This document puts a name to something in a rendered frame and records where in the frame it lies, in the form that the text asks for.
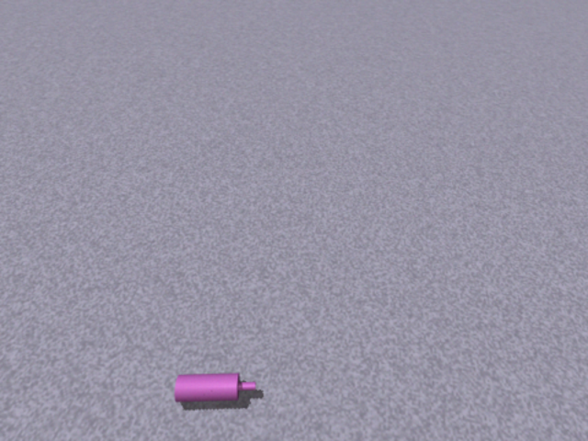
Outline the bottle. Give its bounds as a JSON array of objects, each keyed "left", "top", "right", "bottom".
[{"left": 175, "top": 373, "right": 255, "bottom": 402}]

